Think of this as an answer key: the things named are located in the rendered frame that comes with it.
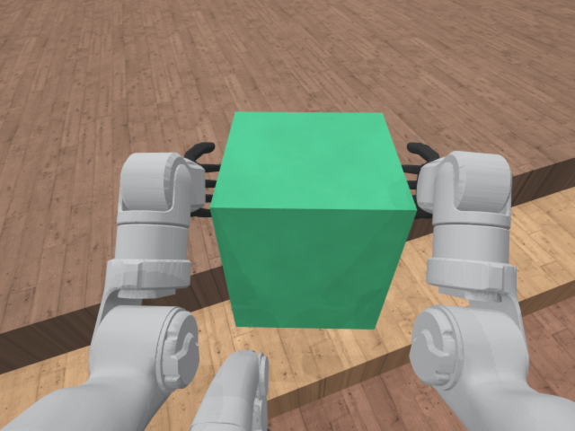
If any right robot upper arm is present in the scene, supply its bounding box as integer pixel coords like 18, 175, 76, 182
409, 304, 575, 431

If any robot right forearm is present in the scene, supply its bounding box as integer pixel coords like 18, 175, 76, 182
416, 151, 529, 373

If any robot left shin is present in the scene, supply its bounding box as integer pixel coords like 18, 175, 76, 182
246, 349, 268, 431

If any carton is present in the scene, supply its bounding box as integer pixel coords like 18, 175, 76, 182
210, 111, 417, 330

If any right robot hand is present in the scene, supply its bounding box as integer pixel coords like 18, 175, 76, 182
402, 142, 439, 219

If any robot left thigh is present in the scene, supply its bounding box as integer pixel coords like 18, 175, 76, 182
189, 350, 269, 431

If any robot left forearm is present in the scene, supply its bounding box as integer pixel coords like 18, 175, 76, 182
88, 153, 206, 372

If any left robot hand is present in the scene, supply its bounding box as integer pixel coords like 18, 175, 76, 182
183, 142, 221, 217

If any left robot upper arm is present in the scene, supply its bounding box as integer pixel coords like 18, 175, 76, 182
0, 305, 199, 431

